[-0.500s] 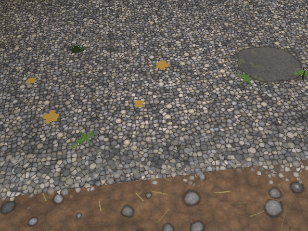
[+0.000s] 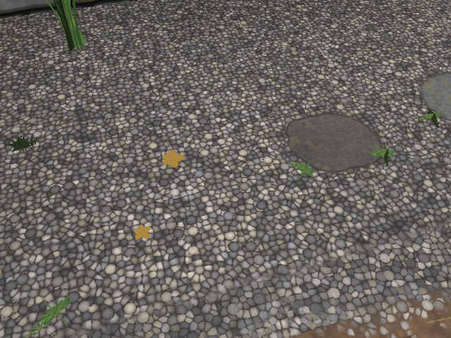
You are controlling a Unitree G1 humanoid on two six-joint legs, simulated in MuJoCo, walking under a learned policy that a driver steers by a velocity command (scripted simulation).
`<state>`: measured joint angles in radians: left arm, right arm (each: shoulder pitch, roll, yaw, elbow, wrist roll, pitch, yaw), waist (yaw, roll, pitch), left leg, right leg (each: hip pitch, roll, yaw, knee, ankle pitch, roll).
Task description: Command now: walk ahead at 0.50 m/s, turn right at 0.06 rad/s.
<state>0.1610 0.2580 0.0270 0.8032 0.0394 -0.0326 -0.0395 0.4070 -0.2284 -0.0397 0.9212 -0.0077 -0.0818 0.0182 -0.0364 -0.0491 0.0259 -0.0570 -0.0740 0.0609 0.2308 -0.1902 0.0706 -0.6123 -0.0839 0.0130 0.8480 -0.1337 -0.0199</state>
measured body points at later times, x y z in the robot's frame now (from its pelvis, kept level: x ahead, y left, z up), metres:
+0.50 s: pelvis +0.26 -0.05 +0.00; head +0.28 -0.06 +0.45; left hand +0.24 +0.21 -0.13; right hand +0.38 -0.31 -0.13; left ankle +0.36 +0.11 -0.68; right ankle +0.22 -0.12 -0.75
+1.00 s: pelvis +0.53 +0.01 +0.00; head +0.55 +0.02 +0.45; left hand +0.61 +0.26 -0.14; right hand +0.53 -0.25 -0.14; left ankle +0.52 +0.07 -0.75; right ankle +0.59 -0.15 -0.67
